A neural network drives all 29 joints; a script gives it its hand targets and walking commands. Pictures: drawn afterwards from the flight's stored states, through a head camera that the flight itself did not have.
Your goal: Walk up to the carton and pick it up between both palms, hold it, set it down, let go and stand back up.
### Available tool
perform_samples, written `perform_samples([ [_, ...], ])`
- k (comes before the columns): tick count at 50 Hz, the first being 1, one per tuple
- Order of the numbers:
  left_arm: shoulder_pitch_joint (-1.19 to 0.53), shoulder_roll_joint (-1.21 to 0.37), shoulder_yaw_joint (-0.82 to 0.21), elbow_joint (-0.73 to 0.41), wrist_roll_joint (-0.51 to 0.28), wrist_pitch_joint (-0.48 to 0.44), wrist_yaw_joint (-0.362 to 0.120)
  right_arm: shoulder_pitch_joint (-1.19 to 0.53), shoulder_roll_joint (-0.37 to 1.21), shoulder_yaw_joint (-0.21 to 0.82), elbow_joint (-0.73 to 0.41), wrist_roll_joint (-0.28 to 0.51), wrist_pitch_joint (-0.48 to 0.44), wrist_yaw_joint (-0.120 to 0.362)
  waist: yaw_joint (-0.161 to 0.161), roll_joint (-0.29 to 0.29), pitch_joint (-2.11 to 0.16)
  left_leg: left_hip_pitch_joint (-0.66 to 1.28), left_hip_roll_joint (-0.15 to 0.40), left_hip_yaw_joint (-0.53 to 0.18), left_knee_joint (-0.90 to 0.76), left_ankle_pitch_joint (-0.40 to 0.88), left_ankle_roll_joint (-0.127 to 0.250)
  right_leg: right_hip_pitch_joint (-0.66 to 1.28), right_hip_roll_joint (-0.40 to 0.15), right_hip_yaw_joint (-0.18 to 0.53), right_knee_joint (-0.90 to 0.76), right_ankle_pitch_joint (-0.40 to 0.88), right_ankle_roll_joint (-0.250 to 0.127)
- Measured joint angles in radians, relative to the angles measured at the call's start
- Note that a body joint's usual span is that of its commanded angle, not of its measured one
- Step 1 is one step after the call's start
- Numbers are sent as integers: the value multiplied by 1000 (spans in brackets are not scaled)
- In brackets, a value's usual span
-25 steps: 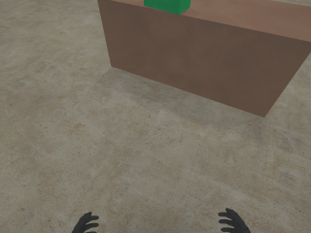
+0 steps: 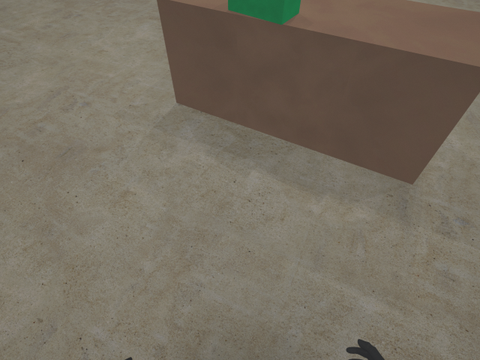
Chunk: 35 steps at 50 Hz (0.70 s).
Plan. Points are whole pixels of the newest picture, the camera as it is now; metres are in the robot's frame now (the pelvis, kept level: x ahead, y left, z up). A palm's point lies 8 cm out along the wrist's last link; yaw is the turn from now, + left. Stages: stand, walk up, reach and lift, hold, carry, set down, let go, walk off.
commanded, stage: stand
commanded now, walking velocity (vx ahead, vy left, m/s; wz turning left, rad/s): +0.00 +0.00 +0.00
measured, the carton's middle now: out of the picture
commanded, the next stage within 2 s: walk up in 1.98 s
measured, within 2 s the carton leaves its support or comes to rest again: neither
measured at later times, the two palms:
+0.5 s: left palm out of the picture +0.06 +0.22 -0.12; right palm out of the picture +0.07 -0.23 -0.12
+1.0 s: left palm out of the picture +0.00 +0.20 -0.13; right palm out of the picture +0.00 -0.22 -0.13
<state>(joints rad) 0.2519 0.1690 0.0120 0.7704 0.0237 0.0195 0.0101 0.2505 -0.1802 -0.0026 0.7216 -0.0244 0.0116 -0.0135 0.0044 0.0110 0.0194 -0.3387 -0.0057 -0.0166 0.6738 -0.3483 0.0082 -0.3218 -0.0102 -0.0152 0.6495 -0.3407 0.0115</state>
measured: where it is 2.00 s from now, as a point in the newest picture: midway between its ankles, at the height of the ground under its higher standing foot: outside the picture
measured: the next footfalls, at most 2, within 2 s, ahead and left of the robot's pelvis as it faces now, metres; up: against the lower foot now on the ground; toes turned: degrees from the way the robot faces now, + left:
none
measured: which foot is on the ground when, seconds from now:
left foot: down 0.00-1.00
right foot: down 0.00-1.00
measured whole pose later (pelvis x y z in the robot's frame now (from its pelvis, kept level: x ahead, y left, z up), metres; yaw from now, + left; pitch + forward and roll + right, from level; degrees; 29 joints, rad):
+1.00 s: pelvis +0.01 +0.00 +0.02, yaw +0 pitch -2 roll +0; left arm 0.29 0.11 0.03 1.11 0.01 0.00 0.04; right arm 0.28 -0.13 -0.02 1.09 -0.01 0.00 -0.04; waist 0.00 0.00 0.05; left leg -0.18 0.00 -0.01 0.48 -0.26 0.00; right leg -0.18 -0.01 -0.01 0.47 -0.26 0.01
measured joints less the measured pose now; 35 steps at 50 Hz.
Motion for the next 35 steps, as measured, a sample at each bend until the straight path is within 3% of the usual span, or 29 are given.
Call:
perform_samples([
  [18,2,-15,9,81,-4,-9,7,15,13,-10,88,3,-8,-7,-4,-2,8,38,-4,-1,-51,19,0,37,-4,0,-46,16,1],
  [35,18,-24,22,230,-9,-15,19,21,19,-24,241,9,-14,-20,-3,-9,9,113,0,3,-140,55,-5,105,0,6,-124,49,-4],
])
